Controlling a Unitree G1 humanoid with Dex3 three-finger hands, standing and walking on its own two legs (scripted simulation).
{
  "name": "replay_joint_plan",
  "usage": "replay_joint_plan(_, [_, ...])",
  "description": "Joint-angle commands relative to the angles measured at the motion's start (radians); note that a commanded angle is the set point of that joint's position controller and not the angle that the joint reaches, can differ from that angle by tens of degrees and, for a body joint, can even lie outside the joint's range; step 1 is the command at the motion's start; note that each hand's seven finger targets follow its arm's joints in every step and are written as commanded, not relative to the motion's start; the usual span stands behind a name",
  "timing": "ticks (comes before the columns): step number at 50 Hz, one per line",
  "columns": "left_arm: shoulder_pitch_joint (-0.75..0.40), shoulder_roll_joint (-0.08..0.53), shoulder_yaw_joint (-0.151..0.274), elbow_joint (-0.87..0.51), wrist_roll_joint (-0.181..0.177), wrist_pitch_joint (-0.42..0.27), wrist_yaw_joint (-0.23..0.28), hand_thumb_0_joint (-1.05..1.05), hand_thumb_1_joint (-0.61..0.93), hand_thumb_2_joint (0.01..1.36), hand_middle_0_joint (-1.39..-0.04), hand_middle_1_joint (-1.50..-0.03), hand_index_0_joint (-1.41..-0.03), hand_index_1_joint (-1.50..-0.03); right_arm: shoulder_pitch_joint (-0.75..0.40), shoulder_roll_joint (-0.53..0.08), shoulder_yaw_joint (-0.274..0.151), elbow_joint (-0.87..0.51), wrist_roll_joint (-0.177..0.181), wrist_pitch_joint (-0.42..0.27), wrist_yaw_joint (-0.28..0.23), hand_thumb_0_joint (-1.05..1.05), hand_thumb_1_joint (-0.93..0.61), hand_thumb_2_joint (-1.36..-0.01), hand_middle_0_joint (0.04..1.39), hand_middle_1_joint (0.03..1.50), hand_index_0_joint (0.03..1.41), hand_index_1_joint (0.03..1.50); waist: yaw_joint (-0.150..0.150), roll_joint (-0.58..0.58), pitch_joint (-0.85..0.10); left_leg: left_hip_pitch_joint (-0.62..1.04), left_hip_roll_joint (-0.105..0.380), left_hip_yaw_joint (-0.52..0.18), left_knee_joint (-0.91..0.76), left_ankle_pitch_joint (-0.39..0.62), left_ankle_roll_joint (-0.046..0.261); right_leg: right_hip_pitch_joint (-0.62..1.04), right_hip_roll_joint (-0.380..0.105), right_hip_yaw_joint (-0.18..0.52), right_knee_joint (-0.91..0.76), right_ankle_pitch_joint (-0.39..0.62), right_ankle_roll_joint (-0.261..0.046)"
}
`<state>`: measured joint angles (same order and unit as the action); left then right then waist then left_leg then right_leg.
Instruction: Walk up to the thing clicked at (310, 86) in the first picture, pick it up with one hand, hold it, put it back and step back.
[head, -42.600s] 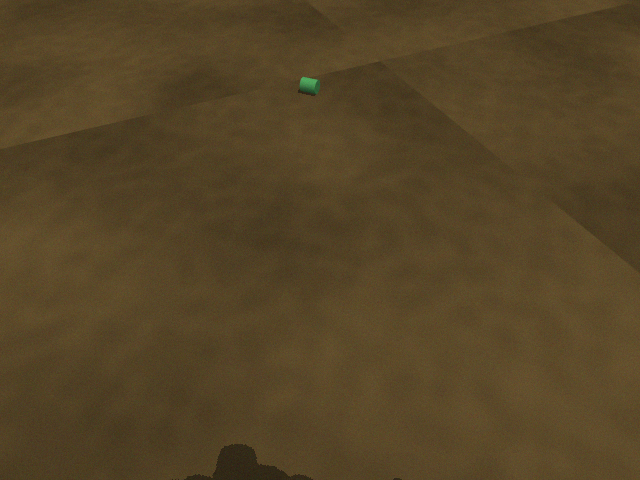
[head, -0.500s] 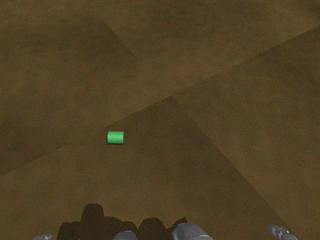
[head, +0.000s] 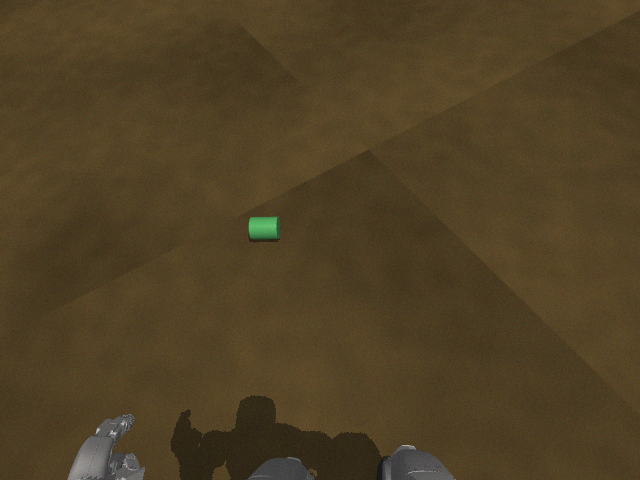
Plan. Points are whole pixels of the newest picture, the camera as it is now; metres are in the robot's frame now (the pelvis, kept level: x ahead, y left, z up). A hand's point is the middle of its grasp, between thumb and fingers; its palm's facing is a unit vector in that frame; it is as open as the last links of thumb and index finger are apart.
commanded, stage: step back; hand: left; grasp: from above
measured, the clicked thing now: (265, 228) +0.96 +0.28 -0.72
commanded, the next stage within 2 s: stand in 1.74 s
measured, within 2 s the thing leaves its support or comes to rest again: neither
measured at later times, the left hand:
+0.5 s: hand out of the picture -0.13 +0.27 -0.14, palm faces -0.03 -0.91 -0.42, open 7.4 cm
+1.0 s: hand out of the picture -0.06 +0.29 -0.14, palm faces -0.04 -0.92 -0.39, open 7.4 cm
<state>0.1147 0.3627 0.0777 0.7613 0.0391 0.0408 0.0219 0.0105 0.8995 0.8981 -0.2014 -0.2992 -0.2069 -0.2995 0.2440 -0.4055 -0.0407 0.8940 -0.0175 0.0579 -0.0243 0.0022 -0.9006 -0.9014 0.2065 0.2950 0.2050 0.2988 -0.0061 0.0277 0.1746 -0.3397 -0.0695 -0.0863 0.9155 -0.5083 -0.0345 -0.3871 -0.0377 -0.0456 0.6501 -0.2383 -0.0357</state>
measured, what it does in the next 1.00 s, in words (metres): walks backwards: left foot, then right foot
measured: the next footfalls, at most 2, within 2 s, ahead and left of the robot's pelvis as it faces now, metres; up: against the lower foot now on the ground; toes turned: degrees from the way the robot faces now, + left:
left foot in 0.08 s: -0.02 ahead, +0.12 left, +0.00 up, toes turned +0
right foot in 0.40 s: -0.15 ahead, -0.13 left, +0.00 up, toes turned +0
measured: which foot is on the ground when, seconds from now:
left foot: up 0.00-0.06, down 0.08-0.44, up 0.46-0.68, down 0.70-1.00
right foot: down 0.00-0.12, up 0.14-0.38, down 0.40-0.74, up 0.76-1.00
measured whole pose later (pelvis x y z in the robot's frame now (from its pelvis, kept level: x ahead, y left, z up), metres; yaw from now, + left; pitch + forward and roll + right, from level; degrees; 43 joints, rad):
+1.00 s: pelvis -0.15 +0.01 +0.01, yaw -1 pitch -3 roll +1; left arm 0.19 0.42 0.07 0.96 0.02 -0.02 -0.02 0.01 0.90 0.90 -0.20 -0.30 -0.20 -0.30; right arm 0.26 -0.36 -0.06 0.95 -0.04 -0.02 0.02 0.00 -0.90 -0.90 0.21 0.30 0.21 0.30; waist -0.02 -0.03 0.09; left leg -0.22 0.01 -0.01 0.57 -0.31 -0.01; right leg -0.36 -0.04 0.00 0.70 -0.37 -0.02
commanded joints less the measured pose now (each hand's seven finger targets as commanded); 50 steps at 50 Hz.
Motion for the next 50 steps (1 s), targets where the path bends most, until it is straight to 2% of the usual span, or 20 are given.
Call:
replay_joint_plan(1, [0.048,0.263,0.068,-0.058,-0.010,-0.003,0.022,0.000,0.900,0.900,-0.200,-0.300,-0.200,-0.300,0.042,-0.159,-0.059,-0.079,-0.006,-0.038,-0.008,0.000,-0.900,-0.900,0.200,0.300,0.200,0.300,0.049,-0.242,-0.278,-0.010,0.038,0.065,-0.246,0.041,0.028,0.328,-0.251,0.275,-0.111,0.426,-0.152])
replay_joint_plan(4, [-0.005,0.249,0.044,-0.071,-0.021,0.007,0.015,0.000,0.900,0.900,-0.200,-0.300,-0.200,-0.300,0.118,-0.201,-0.081,-0.044,-0.012,-0.027,0.002,0.000,-0.900,-0.900,0.200,0.300,0.200,0.300,-0.018,-0.100,-0.274,0.150,0.104,-0.025,-0.472,0.259,0.106,0.116,-0.161,0.207,-0.016,0.137,-0.048])
replay_joint_plan(6, [-0.084,0.234,0.053,-0.087,-0.031,0.003,0.025,0.000,0.900,0.900,-0.200,-0.300,-0.200,-0.300,-0.007,-0.352,-0.105,-0.097,-0.026,-0.018,0.017,0.000,-0.900,-0.900,0.200,0.300,0.200,0.300,-0.041,0.249,-0.204,0.006,0.441,-0.428,-0.611,0.379,0.336,-0.059,0.079,0.032,0.366,-0.404,0.031])
replay_joint_plan(7, [-0.097,0.250,0.064,-0.072,-0.017,0.005,0.028,0.000,0.900,0.900,-0.200,-0.300,-0.200,-0.300,-0.060,-0.349,-0.105,-0.113,-0.035,-0.026,0.014,0.000,-0.900,-0.900,0.200,0.300,0.200,0.300,-0.039,0.219,-0.144,-0.138,0.486,-0.495,-0.648,0.349,0.382,-0.009,0.079,0.144,0.546,-0.430,0.034])
replay_joint_plan(11, [0.054,0.221,0.058,0.021,-0.040,0.013,0.010,0.000,0.900,0.900,-0.200,-0.300,-0.200,-0.300,-0.188,-0.207,-0.059,-0.147,-0.041,-0.030,0.001,0.000,-0.900,-0.900,0.200,0.300,0.200,0.300,0.058,0.068,-0.109,-0.125,0.273,-0.122,-0.542,0.493,0.240,-0.019,0.147,0.184,0.680,-0.251,0.020])
replay_joint_plan(16, [0.091,0.189,0.027,0.047,-0.025,-0.042,0.002,0.000,0.900,0.900,-0.200,-0.300,-0.200,-0.300,-0.105,-0.195,-0.076,-0.118,-0.023,-0.033,0.014,0.000,-0.900,-0.900,0.200,0.300,0.200,0.300,-0.008,0.165,-0.207,0.246,0.277,-0.138,-0.491,0.148,0.244,-0.041,0.034,0.123,0.082,-0.277,0.049])
replay_joint_plan(19, [0.177,0.183,0.033,0.124,-0.016,-0.080,0.009,0.000,0.900,0.900,-0.200,-0.300,-0.200,-0.300,-0.084,-0.225,-0.085,-0.099,-0.029,-0.006,0.030,0.000,-0.900,-0.900,0.200,0.300,0.200,0.300,-0.003,0.146,-0.246,0.190,0.240,-0.089,-0.393,0.097,0.205,0.195,0.081,0.017,-0.355,-0.150,0.035])
replay_joint_plan(21, [0.188,0.261,0.053,0.149,0.010,-0.098,0.017,0.000,0.900,0.900,-0.200,-0.300,-0.200,-0.300,-0.061,-0.129,-0.057,-0.096,-0.018,-0.004,0.033,0.000,-0.900,-0.900,0.200,0.300,0.200,0.300,0.006,-0.071,-0.193,-0.129,0.125,-0.004,-0.152,0.018,0.111,0.374,-0.053,0.324,-0.383,-0.166,-0.014])
replay_joint_plan(22, [0.133,0.325,0.069,0.113,0.021,-0.101,0.019,0.000,0.900,0.900,-0.200,-0.300,-0.200,-0.300,-0.091,-0.109,-0.049,-0.117,-0.024,-0.009,0.034,0.000,-0.900,-0.900,0.200,0.300,0.200,0.300,0.022,-0.151,-0.134,-0.291,0.026,-0.010,-0.088,-0.029,0.049,0.290,-0.223,0.565,-0.400,-0.360,-0.082])
replay_joint_plan(23, [0.075,0.402,0.081,0.098,0.026,-0.093,0.024,0.000,0.900,0.900,-0.200,-0.300,-0.200,-0.300,-0.189,-0.179,-0.073,-0.120,-0.030,-0.012,0.022,0.000,-0.900,-0.900,0.200,0.300,0.200,0.300,0.074,-0.210,-0.061,-0.174,0.098,-0.110,0.001,-0.042,0.032,-0.002,-0.386,0.705,-0.435,-0.468,-0.215])
replay_joint_plan(24, [0.001,0.373,0.075,0.085,0.018,-0.098,0.024,0.000,0.900,0.900,-0.200,-0.300,-0.200,-0.300,-0.185,-0.225,-0.091,-0.105,-0.020,-0.013,0.030,0.000,-0.900,-0.900,0.200,0.300,0.200,0.300,0.031,-0.161,0.011,-0.069,0.124,-0.148,0.078,0.021,0.033,-0.148,-0.372,0.646,-0.449,-0.520,-0.210])
replay_joint_plan(27, [0.015,0.269,0.055,0.109,0.002,-0.108,0.018,0.000,0.900,0.900,-0.200,-0.300,-0.200,-0.300,-0.118,-0.163,-0.073,-0.055,-0.002,-0.034,0.041,0.000,-0.900,-0.900,0.200,0.300,0.200,0.300,0.002,-0.118,-0.037,-0.131,0.036,-0.068,0.017,0.125,0.023,0.102,-0.170,0.302,-0.324,-0.100,-0.118])
replay_joint_plan(30, [0.126,0.295,0.061,0.124,0.011,-0.107,0.001,0.000,0.900,0.900,-0.200,-0.300,-0.200,-0.300,-0.175,-0.158,-0.062,-0.074,-0.012,-0.051,0.053,0.000,-0.900,-0.900,0.200,0.300,0.200,0.300,0.072,-0.183,-0.065,-0.103,0.054,0.007,-0.167,0.063,0.020,0.166,-0.170,0.299,-0.328,-0.233,-0.116])
replay_joint_plan(35, [0.106,0.256,0.029,0.112,-0.002,-0.075,-0.014,0.000,0.900,0.900,-0.200,-0.300,-0.200,-0.300,-0.055,-0.155,-0.086,-0.011,-0.014,-0.093,0.046,0.000,-0.900,-0.900,0.200,0.300,0.200,0.300,0.014,-0.153,-0.138,0.219,0.024,0.088,-0.514,0.201,0.042,0.098,-0.116,0.159,-0.101,-0.033,-0.077])
replay_joint_plan(36, [0.130,0.199,0.014,0.108,-0.005,-0.074,-0.016,0.000,0.900,0.900,-0.200,-0.300,-0.200,-0.300,0.008,-0.194,-0.106,0.005,-0.025,-0.101,0.038,0.000,-0.900,-0.900,0.200,0.300,0.200,0.300,-0.012,-0.018,-0.200,0.375,0.131,-0.095,-0.549,0.162,0.080,-0.028,-0.062,0.108,0.100,-0.017,-0.041])
replay_joint_plan(37, [0.095,0.142,-0.001,0.080,-0.020,-0.077,-0.018,0.000,0.900,0.900,-0.200,-0.300,-0.200,-0.300,0.061,-0.283,-0.123,0.006,-0.032,-0.106,0.033,0.000,-0.900,-0.900,0.200,0.300,0.200,0.300,-0.040,0.190,-0.217,0.444,0.360,-0.488,-0.660,-0.016,0.191,-0.255,0.075,-0.009,0.306,-0.260,0.008])
replay_joint_plan(38, [0.037,0.246,0.029,0.095,-0.009,-0.072,-0.007,0.000,0.900,0.900,-0.200,-0.300,-0.200,-0.300,0.078,-0.337,-0.132,0.008,-0.022,-0.106,0.034,0.000,-0.900,-0.900,0.200,0.300,0.200,0.300,-0.060,0.097,-0.175,0.282,0.426,-0.573,-0.685,-0.147,0.284,-0.207,0.012,0.118,0.358,-0.353,0.000])
replay_joint_plan(39, [0.029,0.277,0.031,0.091,-0.012,-0.076,-0.009,0.000,0.900,0.900,-0.200,-0.300,-0.200,-0.300,0.048,-0.331,-0.134,0.006,-0.019,-0.102,0.034,0.000,-0.900,-0.900,0.200,0.300,0.200,0.300,-0.045,0.080,-0.118,0.210,0.438,-0.552,-0.701,-0.191,0.315,-0.190,-0.008,0.135,0.366,-0.356,-0.004])
replay_joint_plan(42, [0.106,0.249,0.030,0.124,-0.017,-0.079,-0.025,0.000,0.900,0.900,-0.200,-0.300,-0.200,-0.300,-0.033,-0.225,-0.097,-0.018,-0.018,-0.114,0.026,0.000,-0.900,-0.900,0.200,0.300,0.200,0.300,0.013,0.085,-0.081,0.193,0.297,-0.268,-0.650,0.034,0.213,-0.176,-0.034,0.118,0.312,-0.212,-0.003])
replay_joint_plan(50, [0.141,0.201,0.034,0.181,-0.018,-0.087,-0.018,0.000,0.900,0.900,-0.200,-0.300,-0.200,-0.300,-0.115,-0.174,-0.060,-0.036,0.000,-0.084,0.020,0.000,-0.900,-0.900,0.200,0.300,0.200,0.300,0.064,0.108,-0.160,-0.060,0.207,-0.045,-0.387,0.343,0.147,0.301,0.051,-0.005,-0.178,0.047,0.024])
